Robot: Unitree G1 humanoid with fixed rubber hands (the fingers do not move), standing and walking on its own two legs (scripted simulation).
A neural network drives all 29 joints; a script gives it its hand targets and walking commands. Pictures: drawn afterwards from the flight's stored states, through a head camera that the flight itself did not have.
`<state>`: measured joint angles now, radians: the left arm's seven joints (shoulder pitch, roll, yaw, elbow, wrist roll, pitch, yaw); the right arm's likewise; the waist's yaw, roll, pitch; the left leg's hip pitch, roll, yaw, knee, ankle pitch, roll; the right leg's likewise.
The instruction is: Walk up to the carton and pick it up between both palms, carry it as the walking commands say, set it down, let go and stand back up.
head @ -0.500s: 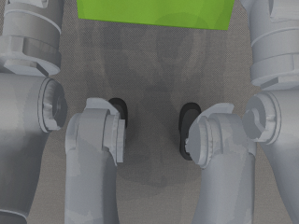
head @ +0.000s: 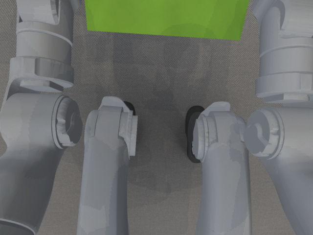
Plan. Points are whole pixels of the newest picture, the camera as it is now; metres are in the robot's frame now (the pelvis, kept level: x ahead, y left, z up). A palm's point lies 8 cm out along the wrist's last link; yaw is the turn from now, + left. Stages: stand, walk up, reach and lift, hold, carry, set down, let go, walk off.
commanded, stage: reach and lift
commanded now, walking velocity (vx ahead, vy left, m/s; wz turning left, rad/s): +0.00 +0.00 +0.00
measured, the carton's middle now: out of the picture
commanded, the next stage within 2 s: none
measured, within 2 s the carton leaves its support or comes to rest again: neither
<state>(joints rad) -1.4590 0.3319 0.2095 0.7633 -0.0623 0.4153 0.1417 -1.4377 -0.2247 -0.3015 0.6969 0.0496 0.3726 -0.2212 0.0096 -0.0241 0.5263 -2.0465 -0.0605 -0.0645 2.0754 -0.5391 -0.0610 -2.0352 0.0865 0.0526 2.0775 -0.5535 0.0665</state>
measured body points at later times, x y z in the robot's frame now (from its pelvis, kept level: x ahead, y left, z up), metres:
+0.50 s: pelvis -0.02 +0.00 +0.04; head +0.34 +0.01 +0.30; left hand +0.55 +0.18 -0.08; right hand +0.55 -0.16 -0.07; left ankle +0.13 +0.13 -0.38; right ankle +0.13 -0.13 -0.38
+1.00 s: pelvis -0.03 +0.00 +0.09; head +0.31 +0.01 +0.38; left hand +0.53 +0.17 -0.01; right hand +0.53 -0.16 +0.00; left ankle +0.13 +0.13 -0.38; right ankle +0.13 -0.13 -0.38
